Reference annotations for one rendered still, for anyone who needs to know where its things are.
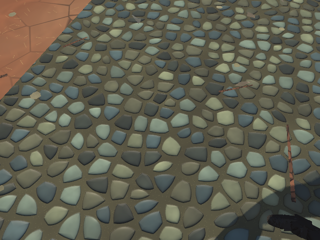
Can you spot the robot right hand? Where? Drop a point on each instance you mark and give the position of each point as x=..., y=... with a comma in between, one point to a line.
x=297, y=224

